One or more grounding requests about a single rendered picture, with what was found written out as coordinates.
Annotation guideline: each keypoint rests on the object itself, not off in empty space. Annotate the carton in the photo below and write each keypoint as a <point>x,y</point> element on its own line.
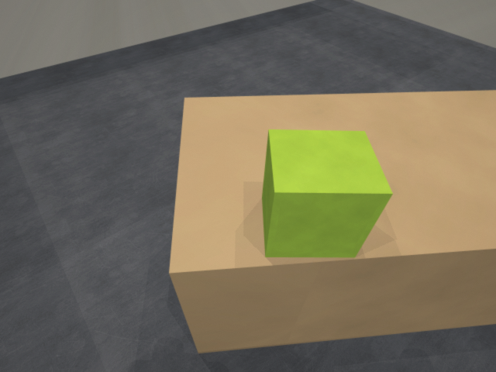
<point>323,191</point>

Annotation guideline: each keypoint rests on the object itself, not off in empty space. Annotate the pedestal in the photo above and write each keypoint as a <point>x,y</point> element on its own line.
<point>428,263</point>

